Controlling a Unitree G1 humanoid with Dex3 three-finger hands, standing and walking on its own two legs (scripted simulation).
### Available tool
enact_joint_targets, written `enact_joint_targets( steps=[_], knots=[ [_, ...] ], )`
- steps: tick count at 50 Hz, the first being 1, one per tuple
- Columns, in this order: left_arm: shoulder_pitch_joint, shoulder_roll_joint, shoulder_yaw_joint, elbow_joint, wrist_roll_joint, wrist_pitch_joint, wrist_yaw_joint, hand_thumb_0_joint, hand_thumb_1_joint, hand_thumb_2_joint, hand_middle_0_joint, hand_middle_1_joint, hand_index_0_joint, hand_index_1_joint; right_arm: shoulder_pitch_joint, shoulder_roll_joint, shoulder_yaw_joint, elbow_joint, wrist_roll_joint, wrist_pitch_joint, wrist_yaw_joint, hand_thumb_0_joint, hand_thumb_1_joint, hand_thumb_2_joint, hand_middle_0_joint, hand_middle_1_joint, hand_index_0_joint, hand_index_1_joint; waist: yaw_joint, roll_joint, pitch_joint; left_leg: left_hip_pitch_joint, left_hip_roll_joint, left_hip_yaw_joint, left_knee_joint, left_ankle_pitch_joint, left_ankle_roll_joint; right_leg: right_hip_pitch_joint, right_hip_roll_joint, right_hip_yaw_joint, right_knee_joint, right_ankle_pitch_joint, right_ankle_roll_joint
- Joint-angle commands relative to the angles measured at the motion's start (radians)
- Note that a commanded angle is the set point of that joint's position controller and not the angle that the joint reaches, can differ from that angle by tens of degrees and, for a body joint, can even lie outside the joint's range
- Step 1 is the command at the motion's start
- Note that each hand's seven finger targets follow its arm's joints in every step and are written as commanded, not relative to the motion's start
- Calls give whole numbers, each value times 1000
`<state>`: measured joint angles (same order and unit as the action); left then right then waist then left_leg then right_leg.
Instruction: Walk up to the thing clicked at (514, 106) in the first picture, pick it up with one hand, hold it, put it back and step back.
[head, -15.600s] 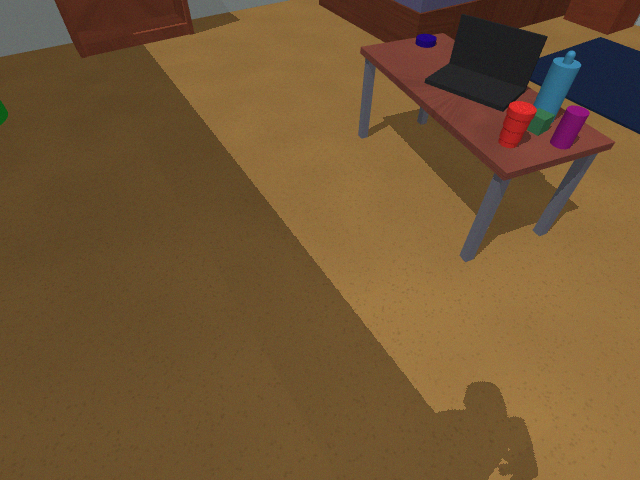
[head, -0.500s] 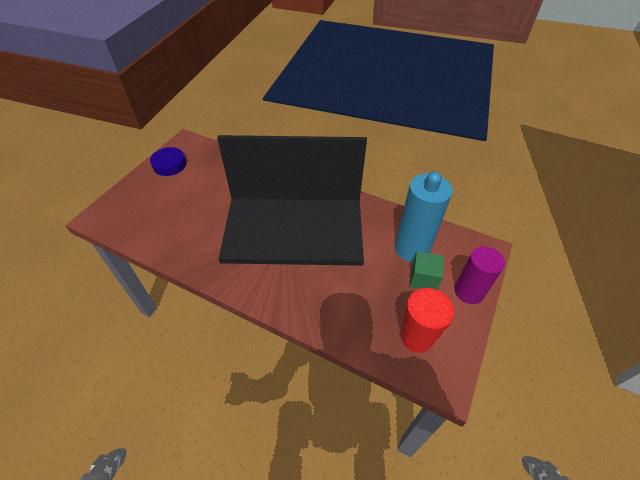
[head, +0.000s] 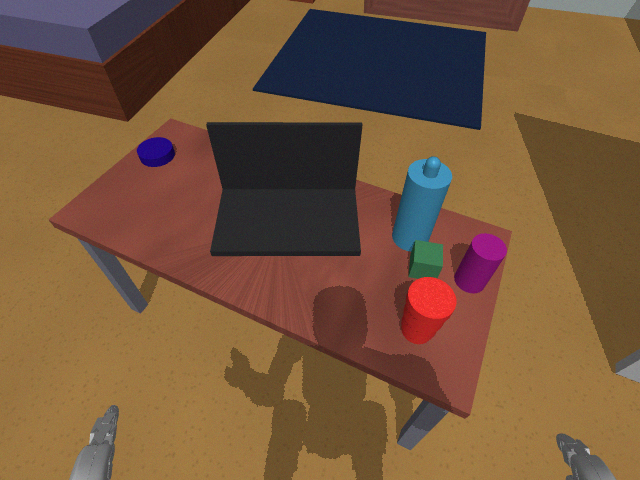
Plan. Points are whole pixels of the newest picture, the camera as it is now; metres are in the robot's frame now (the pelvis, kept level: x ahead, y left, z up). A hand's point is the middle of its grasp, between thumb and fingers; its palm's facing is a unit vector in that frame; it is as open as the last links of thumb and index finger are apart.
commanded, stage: go down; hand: right
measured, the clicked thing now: (423, 314) +0.45 -0.18 -0.20
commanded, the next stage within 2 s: none
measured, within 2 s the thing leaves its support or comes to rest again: neither
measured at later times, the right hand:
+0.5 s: hand (553, 472) +0.17 -0.28 -0.09, palm faces +0.06 +0.95 -0.30, open 17.6 cm
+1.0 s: hand (596, 396) +0.25 -0.32 -0.02, palm faces +0.16 +0.94 -0.29, open 17.4 cm
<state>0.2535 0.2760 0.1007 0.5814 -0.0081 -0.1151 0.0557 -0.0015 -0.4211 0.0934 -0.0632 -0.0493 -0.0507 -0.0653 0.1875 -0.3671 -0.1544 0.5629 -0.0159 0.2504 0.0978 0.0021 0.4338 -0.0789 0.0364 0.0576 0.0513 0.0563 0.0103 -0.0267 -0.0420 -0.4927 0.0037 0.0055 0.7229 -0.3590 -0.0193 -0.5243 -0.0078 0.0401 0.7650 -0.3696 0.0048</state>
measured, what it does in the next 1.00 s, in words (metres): stands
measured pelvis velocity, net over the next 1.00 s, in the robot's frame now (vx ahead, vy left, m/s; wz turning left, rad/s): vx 0.01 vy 0.00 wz -0.02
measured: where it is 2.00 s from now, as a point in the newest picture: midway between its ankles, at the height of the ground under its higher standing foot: outside the picture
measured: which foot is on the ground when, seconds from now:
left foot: down 0.00-1.00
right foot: down 0.00-1.00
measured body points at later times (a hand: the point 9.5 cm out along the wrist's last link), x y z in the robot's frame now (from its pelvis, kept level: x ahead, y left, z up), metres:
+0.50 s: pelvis +0.03 +0.00 -0.02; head +0.06 -0.01 +0.43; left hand +0.18 +0.27 -0.07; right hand +0.17 -0.33 -0.07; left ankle +0.00 +0.13 -0.71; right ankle +0.01 -0.12 -0.71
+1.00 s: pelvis +0.01 +0.00 -0.02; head +0.04 -0.01 +0.43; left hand +0.17 +0.26 -0.07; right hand +0.23 -0.37 +0.00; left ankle +0.00 +0.13 -0.71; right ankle +0.01 -0.12 -0.71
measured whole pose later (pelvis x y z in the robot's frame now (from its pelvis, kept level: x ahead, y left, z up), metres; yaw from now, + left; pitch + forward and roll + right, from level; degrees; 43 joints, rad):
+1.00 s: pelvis +0.01 +0.00 -0.02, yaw -1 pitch +9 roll +2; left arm 0.37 0.26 0.03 0.38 -0.03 -0.13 0.14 -0.01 -0.54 0.06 -0.06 -0.05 -0.06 -0.06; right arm 0.11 -0.52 -0.36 0.30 0.09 0.32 0.25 -0.01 0.51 -0.03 0.06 0.05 0.06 0.05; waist 0.02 -0.02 -0.12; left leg -0.57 0.01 0.03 0.87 -0.45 -0.02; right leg -0.62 0.00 0.07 0.93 -0.47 0.01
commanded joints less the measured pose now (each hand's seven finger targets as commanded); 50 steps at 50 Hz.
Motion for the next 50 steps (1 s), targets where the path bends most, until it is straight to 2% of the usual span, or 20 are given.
enact_joint_targets(
  steps=[1, 7, 12, 16, 19, 27, 28, 30, 31, 32, 34, 35, 36, 39, 40, 43, 45, 48, 49, 50],
  knots=[
    [1, 171, 54, -201, 0, -60, 44, 0, -581, 76, -56, -45, -38, -64, -20, -256, -118, -212, -6, -29, -10, 0, 611, -24, 31, 53, 39, 53, -6, -18, -229, 66, -10, 31, -68, 163, 23, 100, 11, -24, -84, 182, -12],
    [20, 149, 37, -214, -5, -41, 57, 0, -578, 71, -53, -44, -38, -60, 21, -258, -121, -287, 2, 23, 14, 0, 611, -25, 27, 54, 38, 54, -7, -73, -144, 9, -18, 48, -40, 139, 30, 44, 2, -17, -79, 173, -1],
    [32, 149, 30, -280, -12, -41, 61, 0, -581, 69, -55, -46, -41, -61, 49, -257, -130, -355, 17, 58, 43, 0, 611, -33, 25, 56, 36, 56, 5, -37, -147, 6, -13, 43, -32, 165, 22, 33, 7, -21, -41, 185, -7],
    [61, 154, 41, -339, -14, -38, 66, 0, -577, 65, -56, -47, -44, -61, 75, -258, -145, -385, 23, 69, 58, 0, 608, -30, 32, 53, 40, 53, 13, 3, -188, 17, -10, 39, -11, 227, 14, 38, 11, -19, -5, 243, -12],
    [86, 146, 40, -352, -15, -33, 70, 0, -581, 69, -57, -45, -43, -60, 101, -271, -166, -415, 23, 73, 62, 0, 604, -34, 33, 55, 41, 55, 0, -23, -228, 21, -11, 42, 20, 264, 18, 63, 7, -11, 10, 325, -4],
    [120, 125, 21, -394, -14, -24, 77, 0, -570, 66, -56, -49, -47, -60, 128, -289, -193, -506, 21, 84, 65, 0, 549, -34, 41, 50, 45, 50, -10, -62, -216, -2, -10, 40, 41, 252, 20, 43, 6, -9, 29, 342, 1],
    [118, 122, 19, -405, -14, -27, 76, 0, -568, 65, -56, -50, -47, -60, 139, -268, -179, -505, 25, 89, 66, 0, 547, -32, 43, 49, 46, 49, -8, -62, -215, -10, -15, 46, 46, 236, 21, 37, 2, -2, 22, 341, 3],
    [132, 119, 18, -410, -14, -21, 76, 0, -577, 72, -58, -49, -45, -63, 151, -286, -201, -518, 25, 95, 68, 0, 514, -34, 47, 47, 49, 47, -10, -72, -219, -14, -13, 44, 48, 230, 23, 36, 3, -3, 26, 339, 3],
    [126, 115, 11, -417, -14, -19, 77, 0, -571, 66, -58, -49, -48, -61, 152, -277, -192, -533, 30, 97, 71, 0, 518, -38, 44, 49, 48, 49, -16, -72, -211, -10, -13, 46, 49, 232, 23, 31, 2, 0, 28, 346, 4],
    [130, 115, 9, -425, -16, -19, 75, 0, -573, 69, -57, -49, -47, -61, 156, -258, -180, -510, 30, 103, 75, 0, 523, -37, 44, 48, 48, 49, -2, -59, -213, -25, -16, 44, 55, 230, 22, 36, -1, 2, 32, 356, 3],
    [142, 107, -6, -434, -14, -18, 76, 0, -566, 64, -59, -51, -51, -60, 105, -303, -211, -561, 30, 103, 76, 0, 536, -42, 39, 51, 45, 51, -3, -82, -224, -27, -15, 42, 54, 231, 23, 39, 0, 1, 35, 352, 4],
    [127, 98, -22, -446, -14, -17, 77, 0, -568, 65, -59, -52, -51, -61, 86, -309, -219, -565, 37, 99, 77, 0, 507, -35, 48, 46, 51, 46, -7, -60, -202, -22, -12, 42, 44, 209, 21, 18, 3, -2, 32, 294, 0],
    [125, 116, 4, -448, -16, -22, 82, 0, -567, 65, -58, -52, -50, -61, 71, -307, -220, -557, 39, 99, 78, 0, 517, -35, 46, 47, 49, 47, 6, -45, -205, -34, -15, 42, 46, 191, 20, 16, 1, 3, 25, 267, -3],
    [139, 127, 12, -458, -15, -33, 91, 0, -562, 60, -59, -52, -52, -60, -27, -351, -256, -592, 51, 75, 81, 0, 527, -31, 47, 46, 50, 46, 24, -55, -214, -33, -7, 32, 37, 174, 19, 23, 6, 1, 23, 206, -9],
    [136, 123, 2, -442, -17, -36, 93, 0, -564, 61, -58, -51, -51, -60, -46, -364, -266, -576, 59, 66, 83, 0, 500, -27, 55, 43, 54, 43, 18, -60, -185, -41, -5, 31, 31, 149, 19, 9, 7, 0, 14, 176, -10],
    [131, 144, 30, -384, -18, -53, 103, 0, -555, 55, -56, -51, -52, -56, -139, -411, -314, -544, 81, 37, 101, 0, 536, -21, 52, 43, 52, 43, 28, -86, -185, -56, -2, 29, 32, 132, 21, 21, 5, 8, 7, 154, -11],
    [118, 132, 3, -368, -18, -63, 103, 0, -555, 56, -55, -51, -51, -56, -208, -443, -331, -523, 93, 17, 119, 0, 542, -24, 51, 44, 52, 44, 19, -122, -180, -61, -1, 29, 27, 94, 26, 14, 4, 10, -6, 119, -7],
    [89, 114, -27, -342, -20, -78, 103, 0, -551, 55, -52, -51, -49, -54, -281, -419, -317, -402, 111, 13, 161, 0, 536, -17, 57, 41, 55, 41, 23, -100, -183, -61, -8, 40, 27, 104, 25, 23, -2, 18, -13, 140, -7],
    [79, 128, -14, -327, -20, -82, 104, 0, -556, 58, -53, -49, -48, -54, -291, -438, -334, -371, 118, 11, 176, 0, 540, -26, 54, 45, 54, 45, 16, -112, -213, -47, -5, 39, 32, 123, 27, 41, -2, 18, -9, 170, -5],
    [80, 115, -40, -324, -19, -85, 102, 0, -557, 58, -52, -49, -48, -55, -317, -453, -340, -348, 122, 10, 192, 0, 535, -23, 57, 44, 55, 44, 14, -109, -227, -31, -3, 38, 24, 148, 26, 50, 1, 15, -4, 193, -7]
  ],
)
